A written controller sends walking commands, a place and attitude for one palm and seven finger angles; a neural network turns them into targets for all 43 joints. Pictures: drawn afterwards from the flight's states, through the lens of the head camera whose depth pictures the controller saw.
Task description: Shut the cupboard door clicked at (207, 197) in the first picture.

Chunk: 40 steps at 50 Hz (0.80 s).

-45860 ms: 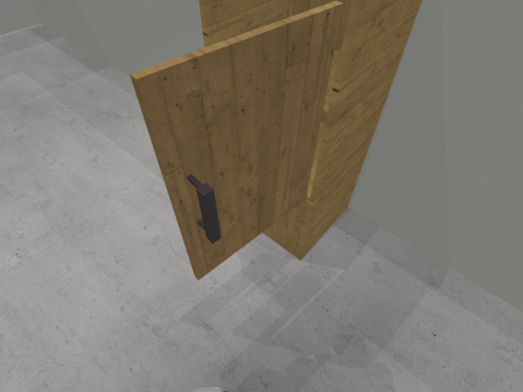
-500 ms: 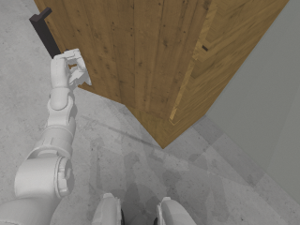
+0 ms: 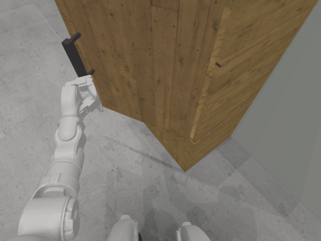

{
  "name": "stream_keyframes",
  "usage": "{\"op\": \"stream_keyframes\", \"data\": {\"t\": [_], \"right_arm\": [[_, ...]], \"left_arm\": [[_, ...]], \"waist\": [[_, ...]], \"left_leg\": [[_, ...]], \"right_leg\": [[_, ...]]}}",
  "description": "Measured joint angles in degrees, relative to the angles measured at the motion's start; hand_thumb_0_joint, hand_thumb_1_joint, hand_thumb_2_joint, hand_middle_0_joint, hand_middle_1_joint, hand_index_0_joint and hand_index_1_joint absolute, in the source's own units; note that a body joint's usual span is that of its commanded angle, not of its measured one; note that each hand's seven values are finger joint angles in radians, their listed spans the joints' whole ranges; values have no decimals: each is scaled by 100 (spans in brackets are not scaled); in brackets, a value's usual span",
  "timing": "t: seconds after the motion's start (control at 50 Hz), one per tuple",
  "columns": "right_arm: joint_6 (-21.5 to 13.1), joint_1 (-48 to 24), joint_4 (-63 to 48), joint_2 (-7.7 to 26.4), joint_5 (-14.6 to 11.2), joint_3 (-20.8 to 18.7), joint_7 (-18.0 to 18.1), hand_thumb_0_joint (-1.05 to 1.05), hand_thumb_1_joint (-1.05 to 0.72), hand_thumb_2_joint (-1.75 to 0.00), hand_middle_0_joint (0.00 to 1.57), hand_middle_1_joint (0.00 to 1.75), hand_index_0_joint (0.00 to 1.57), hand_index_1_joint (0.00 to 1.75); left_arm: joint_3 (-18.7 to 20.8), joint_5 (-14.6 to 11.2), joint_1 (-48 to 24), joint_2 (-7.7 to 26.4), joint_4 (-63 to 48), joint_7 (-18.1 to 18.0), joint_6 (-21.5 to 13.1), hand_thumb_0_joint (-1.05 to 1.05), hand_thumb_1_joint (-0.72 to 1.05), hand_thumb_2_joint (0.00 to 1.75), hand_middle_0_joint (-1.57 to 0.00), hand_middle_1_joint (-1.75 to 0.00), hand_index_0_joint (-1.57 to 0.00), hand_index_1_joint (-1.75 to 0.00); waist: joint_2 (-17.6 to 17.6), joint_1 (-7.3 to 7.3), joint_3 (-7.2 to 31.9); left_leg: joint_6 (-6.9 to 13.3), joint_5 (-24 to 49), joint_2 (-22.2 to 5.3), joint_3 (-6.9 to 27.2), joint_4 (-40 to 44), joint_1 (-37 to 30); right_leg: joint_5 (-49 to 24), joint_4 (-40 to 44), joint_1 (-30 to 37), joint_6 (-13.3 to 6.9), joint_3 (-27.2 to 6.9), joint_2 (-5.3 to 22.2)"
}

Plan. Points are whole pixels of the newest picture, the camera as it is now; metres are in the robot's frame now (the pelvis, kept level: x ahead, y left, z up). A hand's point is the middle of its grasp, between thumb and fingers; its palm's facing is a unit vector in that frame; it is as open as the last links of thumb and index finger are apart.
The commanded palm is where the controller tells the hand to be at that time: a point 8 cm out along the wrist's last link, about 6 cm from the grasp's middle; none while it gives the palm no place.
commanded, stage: draw the hand back to the body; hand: left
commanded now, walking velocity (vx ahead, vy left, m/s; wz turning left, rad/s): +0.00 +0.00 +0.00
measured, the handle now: (81, 59) +0.65 +0.23 +0.04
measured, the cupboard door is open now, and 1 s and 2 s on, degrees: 29 29 29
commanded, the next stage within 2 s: step back with the hand held close in 1.36 s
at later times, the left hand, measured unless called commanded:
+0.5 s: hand (39, 133) +0.31 +0.21 +0.16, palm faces +0.15 -0.96 -0.24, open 3.2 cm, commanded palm +0.27 +0.26 +0.18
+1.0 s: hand out of the picture +0.22 +0.29 +0.24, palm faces +0.46 -0.78 -0.43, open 6.3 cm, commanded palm +0.17 +0.32 +0.26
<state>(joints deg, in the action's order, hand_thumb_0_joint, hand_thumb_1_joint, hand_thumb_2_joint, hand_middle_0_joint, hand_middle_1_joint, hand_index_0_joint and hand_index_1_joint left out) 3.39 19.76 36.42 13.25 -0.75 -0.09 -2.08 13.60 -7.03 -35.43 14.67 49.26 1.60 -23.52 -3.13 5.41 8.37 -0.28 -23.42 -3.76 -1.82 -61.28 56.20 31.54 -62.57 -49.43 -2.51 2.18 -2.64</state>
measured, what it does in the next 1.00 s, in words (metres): rises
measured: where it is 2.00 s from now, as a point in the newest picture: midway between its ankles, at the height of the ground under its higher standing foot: outside the picture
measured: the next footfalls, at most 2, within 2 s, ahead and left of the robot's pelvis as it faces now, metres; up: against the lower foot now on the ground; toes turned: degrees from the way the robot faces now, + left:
none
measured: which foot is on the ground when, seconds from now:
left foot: down 0.00-1.00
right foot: down 0.00-1.00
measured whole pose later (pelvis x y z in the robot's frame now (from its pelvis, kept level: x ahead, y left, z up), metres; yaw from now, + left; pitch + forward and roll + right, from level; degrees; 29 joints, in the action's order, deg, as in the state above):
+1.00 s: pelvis +0.04 +0.02 +0.08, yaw +2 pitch -3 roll +0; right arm -1.7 11.0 35.7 12.8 -1.7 2.6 3.3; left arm 18.8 -5.4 26.8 22.1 -21.9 -6.0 -0.9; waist -4.2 -3.6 0.9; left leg 1.3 -11.4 0.1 -2.7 -24.2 9.7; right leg 17.1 -21.9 -1.6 -0.4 1.5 0.0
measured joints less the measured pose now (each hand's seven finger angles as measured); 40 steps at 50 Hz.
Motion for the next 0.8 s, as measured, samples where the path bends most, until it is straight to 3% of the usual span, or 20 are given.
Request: {"op": "stream_keyframes", "data": {"t": [0.14,0.3,0.38,0.46,0.62,0.8], "right_arm": [[-74,161,32,48,-147,43,162,1,-91,-90,20,30,20,30],[-283,-255,-114,213,-276,24,312,1,-91,-90,20,30,20,30],[-133,-629,-236,157,-307,29,518,2,-91,-90,20,30,20,30],[-77,-956,-344,98,-309,112,677,2,-91,-90,20,30,20,30],[-187,-1301,-464,-48,-232,338,697,1,-91,-90,20,30,20,30],[-325,-1166,-325,-128,-114,428,558,1,-90,-90,20,30,20,30]], "left_arm": [[-271,-267,1179,-102,-1188,76,237,2,90,90,-130,-150,-130,-150],[-490,-558,2170,-57,-2285,390,637,2,89,90,-128,-147,-128,-148],[-797,-99,2869,108,-3190,-37,1198,2,89,90,-122,-140,-122,-141],[-1009,117,3444,193,-3941,-355,1666,2,89,90,-113,-131,-113,-132],[-816,202,4250,293,-5066,-601,2190,2,89,90,-93,-109,-93,-110],[-277,208,5246,455,-6209,-683,2391,2,89,90,-69,-82,-69,-83]], "waist": [[23,-133,-102],[41,-285,-188],[77,-394,-294],[62,-527,-430],[51,-738,-688],[-29,-877,-802]], "left_leg": [[25,227,51,-30,737,-979],[66,385,126,-36,1271,-1809],[76,563,190,-104,1796,-2435],[126,800,256,-122,2421,-3098],[154,1141,357,-86,3317,-4071],[168,1252,409,-86,3721,-4563]], "right_leg": [[-270,784,984,33,-28,25],[-467,1386,1848,81,-31,79],[-650,1882,2439,103,-94,133],[-916,2540,3112,162,-108,179],[-1310,3549,4148,198,-66,243],[-1468,4037,4679,224,-62,280]]}}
